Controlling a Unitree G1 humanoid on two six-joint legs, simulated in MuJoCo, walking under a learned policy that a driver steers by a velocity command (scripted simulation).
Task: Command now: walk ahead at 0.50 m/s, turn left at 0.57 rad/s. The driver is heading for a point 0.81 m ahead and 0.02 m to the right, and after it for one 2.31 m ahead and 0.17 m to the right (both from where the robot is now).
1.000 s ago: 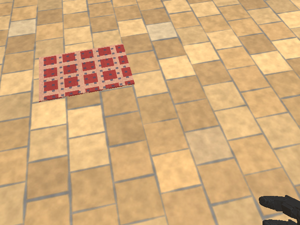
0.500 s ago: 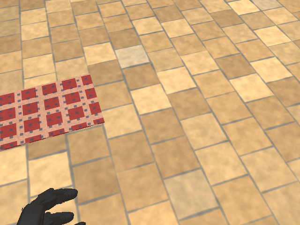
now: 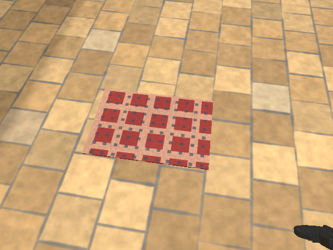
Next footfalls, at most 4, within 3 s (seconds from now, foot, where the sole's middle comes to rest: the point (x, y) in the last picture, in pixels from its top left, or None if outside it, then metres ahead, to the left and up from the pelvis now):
0.46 right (202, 248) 0.45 -0.08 -0.75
0.94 left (129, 200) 0.62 0.22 -0.75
1.44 right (193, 146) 0.90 -0.04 -0.75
1.92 left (169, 94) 1.22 0.08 -0.75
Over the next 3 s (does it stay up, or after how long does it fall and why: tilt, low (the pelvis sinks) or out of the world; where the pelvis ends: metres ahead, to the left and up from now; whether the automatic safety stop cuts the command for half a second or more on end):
stays up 1.56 -0.13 0.01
